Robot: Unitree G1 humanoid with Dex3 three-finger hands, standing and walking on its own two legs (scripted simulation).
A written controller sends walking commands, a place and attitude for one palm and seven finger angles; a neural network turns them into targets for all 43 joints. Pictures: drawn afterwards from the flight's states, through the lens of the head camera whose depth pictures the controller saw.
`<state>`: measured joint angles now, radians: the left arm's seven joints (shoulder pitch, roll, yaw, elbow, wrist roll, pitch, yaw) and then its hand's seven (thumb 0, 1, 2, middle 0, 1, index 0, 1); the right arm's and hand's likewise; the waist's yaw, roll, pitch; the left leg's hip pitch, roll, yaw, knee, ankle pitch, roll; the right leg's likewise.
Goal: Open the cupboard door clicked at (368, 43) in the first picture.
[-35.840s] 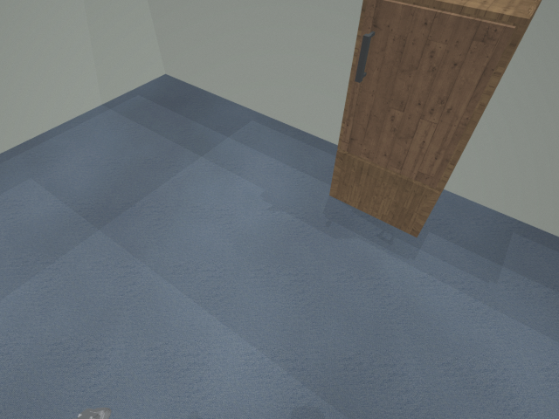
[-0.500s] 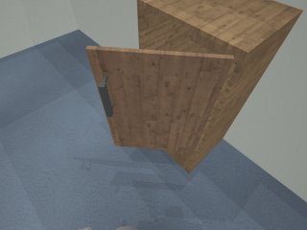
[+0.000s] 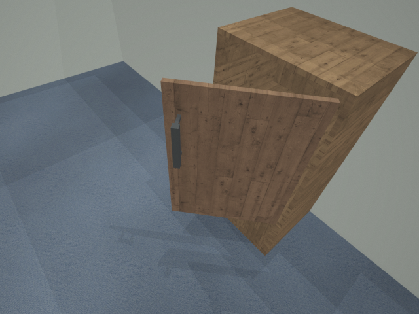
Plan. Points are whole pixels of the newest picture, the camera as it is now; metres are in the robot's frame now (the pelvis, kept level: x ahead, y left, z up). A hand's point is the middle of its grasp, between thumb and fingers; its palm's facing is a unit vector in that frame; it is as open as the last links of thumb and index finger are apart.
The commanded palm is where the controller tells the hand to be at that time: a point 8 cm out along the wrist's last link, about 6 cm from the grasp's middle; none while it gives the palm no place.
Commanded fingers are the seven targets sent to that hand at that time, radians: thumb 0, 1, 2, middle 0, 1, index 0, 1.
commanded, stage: come to a stop and stand still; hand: left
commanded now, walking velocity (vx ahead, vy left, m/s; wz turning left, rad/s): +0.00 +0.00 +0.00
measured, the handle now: (177, 142) +0.54 +0.14 -0.02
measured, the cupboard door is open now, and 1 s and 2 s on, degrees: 42 42 42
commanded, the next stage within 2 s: look again from close up in 0.62 s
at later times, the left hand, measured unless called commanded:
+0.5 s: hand out of the picture +0.01 +0.14 -0.18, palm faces +0.04 -0.99 -0.17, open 7.3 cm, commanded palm none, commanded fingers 0.00 0.90 0.90 -0.20 -0.30 -0.20 -0.30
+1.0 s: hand out of the picture +0.04 +0.16 -0.17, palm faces +0.03 -0.97 -0.22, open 7.4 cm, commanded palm none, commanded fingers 0.00 0.90 0.90 -0.20 -0.30 -0.20 -0.30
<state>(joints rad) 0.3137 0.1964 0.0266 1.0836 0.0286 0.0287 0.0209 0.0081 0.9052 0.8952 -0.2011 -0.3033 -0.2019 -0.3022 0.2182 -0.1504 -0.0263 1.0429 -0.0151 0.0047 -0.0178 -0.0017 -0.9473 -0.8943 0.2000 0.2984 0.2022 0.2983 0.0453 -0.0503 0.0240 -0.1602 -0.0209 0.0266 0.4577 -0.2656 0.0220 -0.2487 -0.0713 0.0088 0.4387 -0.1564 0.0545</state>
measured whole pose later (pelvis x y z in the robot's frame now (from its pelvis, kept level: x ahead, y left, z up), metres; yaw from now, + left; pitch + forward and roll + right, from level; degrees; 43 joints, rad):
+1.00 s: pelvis +0.02 -0.02 -0.01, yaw +0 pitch -1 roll +0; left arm 0.28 0.15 0.00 1.08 0.02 -0.01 0.03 0.01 0.90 0.89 -0.20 -0.30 -0.20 -0.30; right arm 0.30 -0.17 0.00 1.03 -0.02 -0.02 -0.02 0.02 -0.93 -0.89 0.20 0.30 0.20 0.30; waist 0.00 0.03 0.01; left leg -0.16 0.00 0.02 0.52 -0.33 0.00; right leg -0.27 -0.05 0.00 0.54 -0.25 0.03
